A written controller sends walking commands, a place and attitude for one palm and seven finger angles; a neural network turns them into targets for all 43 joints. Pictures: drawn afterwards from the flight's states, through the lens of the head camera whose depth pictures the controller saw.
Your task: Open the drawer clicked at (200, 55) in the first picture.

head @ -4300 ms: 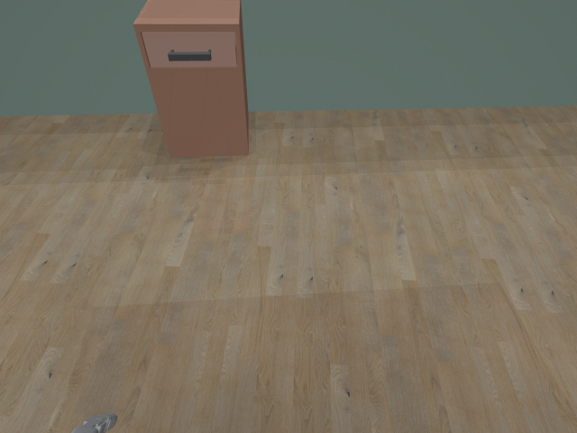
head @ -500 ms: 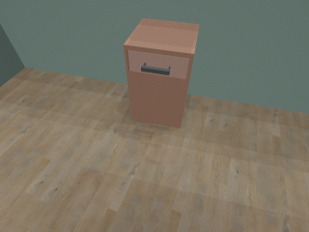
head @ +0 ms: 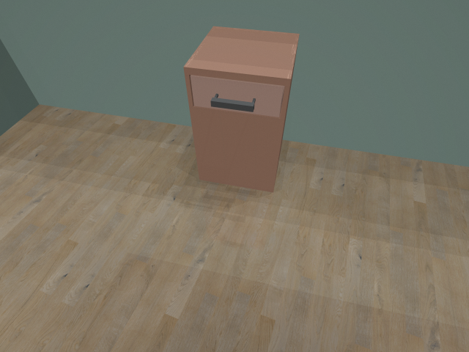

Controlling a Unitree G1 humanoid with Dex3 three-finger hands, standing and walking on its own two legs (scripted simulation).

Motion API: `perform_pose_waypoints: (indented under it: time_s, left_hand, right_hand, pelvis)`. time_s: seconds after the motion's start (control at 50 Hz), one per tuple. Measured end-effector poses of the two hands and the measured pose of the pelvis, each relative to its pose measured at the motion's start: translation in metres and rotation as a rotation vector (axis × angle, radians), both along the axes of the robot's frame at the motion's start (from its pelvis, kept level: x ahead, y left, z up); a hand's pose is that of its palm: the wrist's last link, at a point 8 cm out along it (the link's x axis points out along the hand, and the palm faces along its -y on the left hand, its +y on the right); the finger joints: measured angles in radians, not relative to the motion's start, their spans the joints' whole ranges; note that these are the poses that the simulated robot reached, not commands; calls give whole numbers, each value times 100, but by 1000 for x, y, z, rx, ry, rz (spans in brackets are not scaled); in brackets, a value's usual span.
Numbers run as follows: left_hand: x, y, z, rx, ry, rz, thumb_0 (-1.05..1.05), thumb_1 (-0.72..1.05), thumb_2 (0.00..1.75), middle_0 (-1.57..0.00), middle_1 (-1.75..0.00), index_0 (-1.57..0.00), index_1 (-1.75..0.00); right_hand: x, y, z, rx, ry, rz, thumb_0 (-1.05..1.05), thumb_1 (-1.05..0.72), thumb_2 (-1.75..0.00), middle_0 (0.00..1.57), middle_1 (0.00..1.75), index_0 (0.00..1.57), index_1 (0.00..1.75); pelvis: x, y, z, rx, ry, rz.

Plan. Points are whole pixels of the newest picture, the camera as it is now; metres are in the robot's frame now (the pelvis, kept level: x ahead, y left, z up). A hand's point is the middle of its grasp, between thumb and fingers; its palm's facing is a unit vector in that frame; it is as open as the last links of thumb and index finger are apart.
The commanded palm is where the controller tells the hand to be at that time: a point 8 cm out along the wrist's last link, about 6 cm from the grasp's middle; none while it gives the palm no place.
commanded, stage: look at it before walking up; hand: left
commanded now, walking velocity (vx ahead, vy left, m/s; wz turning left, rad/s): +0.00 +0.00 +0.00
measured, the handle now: (233, 101) +1.07 +0.06 -0.19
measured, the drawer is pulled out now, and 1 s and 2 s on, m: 0.00 0.00 0.00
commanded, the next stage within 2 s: walk to a spot facing it in 0.04 s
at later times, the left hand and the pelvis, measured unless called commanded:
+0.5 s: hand out of the picture -0.03 +0.18 -0.20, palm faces +0.14 -0.98 -0.12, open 7.4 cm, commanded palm none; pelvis +0.04 +0.03 -0.01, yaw +3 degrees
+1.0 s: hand (165, 272) +0.33 +0.19 -0.19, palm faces -0.11 -0.98 -0.18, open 7.4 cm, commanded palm none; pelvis +0.21 +0.03 -0.03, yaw -6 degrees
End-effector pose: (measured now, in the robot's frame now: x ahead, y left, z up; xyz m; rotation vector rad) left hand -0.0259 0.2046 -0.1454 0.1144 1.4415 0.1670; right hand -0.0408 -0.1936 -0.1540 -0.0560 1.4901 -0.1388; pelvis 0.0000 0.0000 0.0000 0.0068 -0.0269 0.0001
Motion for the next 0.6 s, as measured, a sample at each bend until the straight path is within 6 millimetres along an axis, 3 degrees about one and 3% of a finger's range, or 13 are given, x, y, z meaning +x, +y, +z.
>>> perform_pose_waypoints:
  time_s: [0.32,0.4,0.5,0.56,0.6]
  left_hand:
    - [-2,3,-7,-13,-9,45,0,91,89,-20,-30,-20,-29]
    - [-12,10,-13,-33,7,88,0,90,89,-20,-30,-20,-29]
    - [-16,28,-23,-66,69,112,0,90,89,-20,-30,-20,-29]
    - [-3,45,-28,-76,103,95,1,90,89,-20,-30,-20,-29]
    - [19,56,-23,-69,98,67,1,91,89,-20,-30,-20,-29]
  right_hand:
    - [-6,-8,1,-20,39,14,0,-91,-90,20,30,20,30]
    - [14,-8,8,-50,28,33,0,-91,-90,20,30,20,30]
    - [58,3,13,-96,-61,53,1,-91,-90,20,30,20,30]
    - [75,15,9,-117,-106,41,0,-91,-90,20,30,20,30]
    - [78,25,10,-111,-105,21,0,-91,-90,20,30,20,30]
  pelvis:
    - [8,1,-5,-15,10,19]
    - [17,10,-5,-27,18,39]
    - [36,31,-10,-37,19,54]
    - [50,47,-16,-34,21,44]
    - [60,54,-12,-28,22,32]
